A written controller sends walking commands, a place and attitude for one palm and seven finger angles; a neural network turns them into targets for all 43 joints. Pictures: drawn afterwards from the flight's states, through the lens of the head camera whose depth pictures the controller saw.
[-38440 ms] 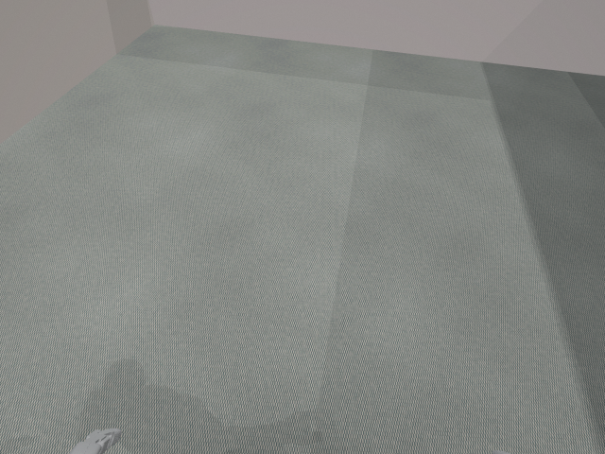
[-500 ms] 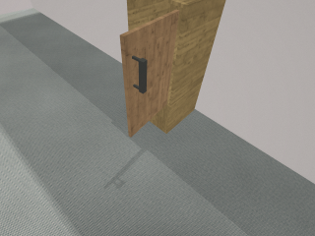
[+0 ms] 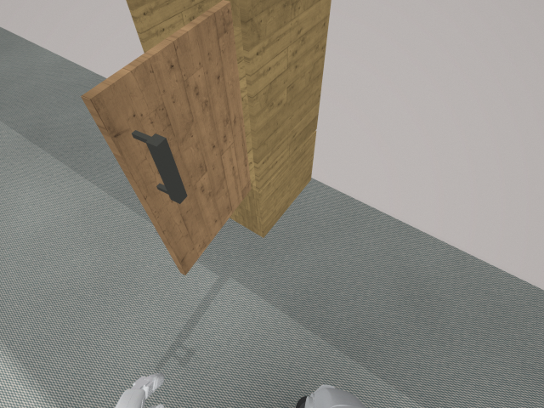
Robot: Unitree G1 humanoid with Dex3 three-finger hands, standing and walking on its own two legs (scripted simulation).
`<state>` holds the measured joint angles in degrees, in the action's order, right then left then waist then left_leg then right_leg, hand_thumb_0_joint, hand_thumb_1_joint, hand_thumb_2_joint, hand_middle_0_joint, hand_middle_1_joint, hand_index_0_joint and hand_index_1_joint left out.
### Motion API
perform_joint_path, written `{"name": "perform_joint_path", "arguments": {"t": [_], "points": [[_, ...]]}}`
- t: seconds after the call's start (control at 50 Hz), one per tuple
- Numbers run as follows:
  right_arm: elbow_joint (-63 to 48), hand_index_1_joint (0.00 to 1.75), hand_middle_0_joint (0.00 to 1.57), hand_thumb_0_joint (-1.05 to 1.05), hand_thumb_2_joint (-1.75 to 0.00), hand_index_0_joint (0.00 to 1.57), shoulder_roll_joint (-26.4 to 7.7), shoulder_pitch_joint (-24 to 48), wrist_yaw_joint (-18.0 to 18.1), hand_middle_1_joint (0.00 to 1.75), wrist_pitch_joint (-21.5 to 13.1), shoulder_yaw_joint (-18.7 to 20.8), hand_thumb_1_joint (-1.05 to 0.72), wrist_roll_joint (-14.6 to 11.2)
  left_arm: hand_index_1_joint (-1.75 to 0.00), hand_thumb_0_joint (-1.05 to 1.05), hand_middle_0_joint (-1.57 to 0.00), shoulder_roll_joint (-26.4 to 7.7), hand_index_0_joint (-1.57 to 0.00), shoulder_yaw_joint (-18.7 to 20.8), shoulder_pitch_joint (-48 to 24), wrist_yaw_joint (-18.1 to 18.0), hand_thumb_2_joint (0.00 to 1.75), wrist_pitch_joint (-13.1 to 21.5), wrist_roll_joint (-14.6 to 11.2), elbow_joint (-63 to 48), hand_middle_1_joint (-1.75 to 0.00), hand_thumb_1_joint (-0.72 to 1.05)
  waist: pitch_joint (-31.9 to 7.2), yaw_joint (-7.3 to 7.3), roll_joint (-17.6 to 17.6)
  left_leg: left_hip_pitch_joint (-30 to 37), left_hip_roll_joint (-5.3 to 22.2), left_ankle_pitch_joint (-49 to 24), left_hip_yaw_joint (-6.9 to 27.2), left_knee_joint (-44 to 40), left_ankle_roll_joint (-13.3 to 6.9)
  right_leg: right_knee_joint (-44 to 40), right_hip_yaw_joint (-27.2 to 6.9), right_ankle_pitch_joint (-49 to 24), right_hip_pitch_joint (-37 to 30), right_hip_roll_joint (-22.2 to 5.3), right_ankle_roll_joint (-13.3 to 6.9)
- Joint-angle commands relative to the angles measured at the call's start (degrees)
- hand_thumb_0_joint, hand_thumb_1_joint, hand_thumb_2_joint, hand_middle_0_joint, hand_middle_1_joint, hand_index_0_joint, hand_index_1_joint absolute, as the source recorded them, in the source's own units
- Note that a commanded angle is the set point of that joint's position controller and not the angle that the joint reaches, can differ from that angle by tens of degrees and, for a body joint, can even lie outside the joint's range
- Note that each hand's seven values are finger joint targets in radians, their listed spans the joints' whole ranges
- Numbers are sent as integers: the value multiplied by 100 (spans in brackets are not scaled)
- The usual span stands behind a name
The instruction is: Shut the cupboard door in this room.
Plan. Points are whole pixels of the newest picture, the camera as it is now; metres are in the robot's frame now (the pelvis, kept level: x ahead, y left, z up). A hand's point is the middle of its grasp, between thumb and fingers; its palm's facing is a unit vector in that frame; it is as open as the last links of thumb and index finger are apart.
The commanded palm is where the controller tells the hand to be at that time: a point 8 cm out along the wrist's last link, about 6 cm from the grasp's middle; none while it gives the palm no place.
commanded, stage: come to a stop and stand still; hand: left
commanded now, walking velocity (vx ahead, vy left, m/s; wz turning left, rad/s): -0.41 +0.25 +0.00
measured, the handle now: (160, 167) +0.51 +0.22 +0.02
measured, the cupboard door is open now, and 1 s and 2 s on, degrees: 96 96 96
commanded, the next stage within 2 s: look again from close up in 1.42 s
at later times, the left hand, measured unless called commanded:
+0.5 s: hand out of the picture +0.06 +0.24 -0.17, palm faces +0.11 -0.97 -0.21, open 7.4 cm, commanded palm none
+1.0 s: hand out of the picture +0.06 +0.19 -0.14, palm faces -0.03 -0.97 -0.23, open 7.4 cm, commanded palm none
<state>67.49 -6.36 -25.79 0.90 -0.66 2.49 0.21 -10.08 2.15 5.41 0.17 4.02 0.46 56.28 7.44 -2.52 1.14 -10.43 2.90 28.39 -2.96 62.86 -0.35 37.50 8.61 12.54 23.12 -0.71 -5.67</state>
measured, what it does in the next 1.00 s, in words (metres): steps on the spot: left foot, then right foot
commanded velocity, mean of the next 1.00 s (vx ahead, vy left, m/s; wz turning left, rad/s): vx -0.08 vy -0.02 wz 0.00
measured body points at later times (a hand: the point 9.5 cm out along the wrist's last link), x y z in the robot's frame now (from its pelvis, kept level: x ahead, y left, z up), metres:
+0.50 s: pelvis +0.04 +0.04 +0.01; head +0.08 +0.07 +0.46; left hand +0.06 +0.29 -0.15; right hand +0.16 -0.19 -0.13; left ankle +0.03 +0.15 -0.72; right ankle +0.08 -0.07 -0.71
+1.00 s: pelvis +0.00 +0.00 +0.02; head +0.01 -0.02 +0.47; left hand +0.06 +0.24 -0.12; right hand -0.04 -0.23 -0.15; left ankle +0.03 +0.15 -0.72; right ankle -0.03 -0.11 -0.72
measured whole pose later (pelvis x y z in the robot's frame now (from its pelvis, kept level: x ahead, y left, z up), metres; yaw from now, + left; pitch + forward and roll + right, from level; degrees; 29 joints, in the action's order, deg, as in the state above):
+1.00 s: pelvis +0.00 +0.00 +0.02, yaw -1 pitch -1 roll +0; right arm 64.7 -10.7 -18.2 1.4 1.9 3.3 1.1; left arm -9.1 1.0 11.3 -0.8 -0.4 0.5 62.8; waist 1.8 -2.6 2.6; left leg -13.8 4.1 13.9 -2.7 27.4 2.0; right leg 26.9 3.1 16.7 8.7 -1.6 0.2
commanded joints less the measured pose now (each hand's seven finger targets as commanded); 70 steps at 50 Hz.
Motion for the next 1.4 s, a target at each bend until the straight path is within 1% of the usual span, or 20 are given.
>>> {"name": "perform_joint_path", "arguments": {"t": [0.0, 0.04, 0.08, 0.3, 0.36, 0.4, 0.42, 0.44, 0.46, 0.48, 0.5, 0.62, 0.74, 0.84, 0.88, 0.92, 0.94, 0.98, 1.16, 1.38], "points": [[-492, 30, 20, 0, -90, 20, -411, 20, 9, 30, -42, 69, -90, 59, -30, 0, -20, -672, -20, 163, 859, -133, 90, -41, -32, 69, -30, 90, -510, 274, -251, -1477, 375, -806, 467, 1153, 32, -2234, -1807, -1651, -722, -1854, -389], [-360, 30, 20, 0, -90, 20, -269, -273, 42, 30, 105, 23, -90, 59, -30, 0, -20, -505, -20, 85, 548, -194, 90, -35, 17, 40, -30, 90, -636, -5, -138, -914, 350, -876, 470, 283, 184, -2188, -1160, -2688, -207, -1604, -215], [-374, 30, 20, 0, -90, 20, -246, -242, 46, 30, 234, 6, -90, 16, -30, 0, -20, -566, -20, 103, 566, -203, 90, -86, 41, 34, -30, 90, -771, -19, -416, -825, 221, -857, 336, -246, 264, -2034, -878, -3189, -185, -1491, -200], [-1125, 30, 20, 0, -90, 20, -671, 1392, 20, 30, 295, 143, -90, 49, -30, 0, -20, -928, -20, 341, 1034, -258, 90, -383, 123, -61, -30, 90, -1000, 471, -1169, -1406, -176, -328, 271, -1312, 383, -1386, -1346, -3862, -1500, -1706, -559], [-1162, 30, 20, 0, -90, 20, -630, 1423, 32, 30, 239, 140, -90, 22, -30, 0, -20, -981, -20, 361, 1005, -254, 90, -418, 138, -76, -30, 90, -1092, 394, -1176, -871, -226, -593, 157, -2300, 328, -1213, -1359, -3485, -1432, -1598, -472], [-1038, 30, 20, 0, -90, 20, -661, 1094, 33, 30, 170, 142, -90, 20, -30, 0, -20, -978, -20, 352, 883, -249, 90, -442, 73, -63, -30, 90, -1301, 190, -1044, 39, -186, -1799, 69, -3689, 280, -802, -1170, -2801, -1210, -1350, -86], [-1027, 30, 20, 0, -90, 20, -913, 990, 39, 30, 103, 172, -90, 35, -30, 0, -20, -786, -20, 296, 995, -240, 90, -462, 36, -90, -30, 90, -1473, 164, -402, 789, 336, -2758, 427, -4136, 152, -401, -949, -1744, -727, -1027, 208], [-1154, 30, 20, 0, -90, 20, -1350, 1079, 46, 30, 59, 248, -90, 77, -30, 0, -20, -459, -20, 220, 1225, -224, 90, -489, 5, -142, -30, 90, -1405, 228, 1100, 947, 1622, -4355, 1853, -4341, -275, 262, -514, 730, 112, -343, 597], [-1247, 30, 20, 0, -90, 20, -1519, 1258, 82, 30, 122, 266, -90, 97, -30, 0, -20, -453, -20, 184, 1182, -247, 90, -536, 22, -140, -30, 90, -1117, 195, 1410, 274, 2137, -5157, 2000, -4452, -856, 1194, -743, 2232, 113, -112, 704], [-1267, 30, 20, 0, -90, 20, -1417, 1363, 160, 30, 121, 227, -90, 126, -30, 0, -20, -527, -20, 210, 1054, -241, 90, -592, 45, -116, -30, 90, -863, 200, 928, -32, 2062, -5142, 1703, -4483, -1016, 1777, -1066, 2082, 121, -125, 698], [-1257, 30, 20, 0, -90, 20, -1287, 1498, 233, 30, 83, 184, -90, 120, -30, 0, -20, -543, -20, 246, 1069, -230, 90, -654, 76, -29, -30, 90, -777, 296, 1275, -116, 1745, -5183, 1490, -4513, -884, 2071, -1259, 1806, 245, -88, 731], [-1143, 30, 20, 0, -90, 20, -1210, 1302, 256, 30, 41, 171, -90, 121, -30, 0, -20, -599, -20, 275, 1149, -61, 90, -640, 70, 221, -30, 90, -783, 212, 694, 504, 1387, -3426, 1089, -4658, -708, 2533, -1162, 973, 660, -76, 906], [-925, 30, 20, 0, -90, 20, -1251, 849, 216, 30, 33, 261, -90, 153, -30, 0, -20, -374, -20, 155, 695, 0, 90, -615, 66, 142, -30, 90, -715, -30, 948, 706, 1392, -2953, 1193, -4743, -771, 1037, -807, 1335, 261, -232, 921], [-761, 30, 20, 0, -90, 20, -1273, 904, 126, 30, 45, 257, -90, 125, -30, 0, -20, -290, -20, 49, 981, -32, 90, -494, 10, 381, -30, 90, -867, 147, 1072, 158, 1058, -2306, 1073, -4550, -541, -896, -473, 660, -1021, -96, 793], [-709, 30, 20, 0, -90, 20, -1007, 882, 101, 30, 41, 196, -90, 59, -30, 0, -20, -459, -20, 49, 1298, -94, 90, -404, 16, 557, -30, 90, -1018, 283, 461, -315, 667, -2033, 690, -4081, -146, -2000, -693, -277, -1929, -334, 722], [-764, 30, 20, 0, -90, 20, -513, 913, 51, 30, 62, 24, -90, 27, -30, 0, -20, -919, -20, 57, 1084, -153, 90, -337, 16, 567, -30, 90, -649, 197, -877, -799, 104, -950, 82, -3655, 228, -2426, -1694, 53, -1568, -1426, 277], [-740, 30, 20, 0, -90, 20, -516, 875, 15, 30, 83, 18, -90, 65, -30, 0, -20, -948, -20, 33, 854, -151, 90, -357, 17, 497, -30, 90, -496, 142, -681, -478, 102, -954, 59, -3666, 228, -2523, -1581, 525, -1055, -1532, 187], [-559, 30, 20, 0, -90, 20, -572, 743, 43, 30, 128, 1, -90, 137, -30, 0, -20, -746, -20, 15, 720, -172, 90, -327, 6, 523, -30, 90, -48, 141, -1388, -210, 144, -1406, 98, -3650, 220, -2593, -1468, 847, -470, -1105, 202], [-197, 30, 20, 0, -90, 20, -464, 258, 74, 30, 105, -67, -90, 106, -30, 0, -20, -447, -20, 1, 1053, -204, 90, -358, -30, 536, -30, 90, 213, 160, -265, -74, 248, -1940, 190, -3921, 221, -2414, -1151, 1081, -496, -686, 358], [-201, 30, 20, 0, -90, 20, -448, 370, 152, 30, 32, -61, -90, 53, -30, 0, -20, -277, -20, -20, 1453, -213, 90, -283, -31, 690, -30, 90, -323, 192, -171, 262, 336, -2539, 214, -3915, 203, -2023, -948, -567, -1041, -607, 389]]}}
